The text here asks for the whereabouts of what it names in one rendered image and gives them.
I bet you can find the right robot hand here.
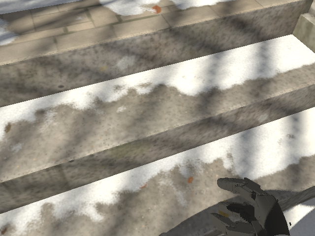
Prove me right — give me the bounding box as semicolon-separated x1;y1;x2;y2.
210;177;291;236

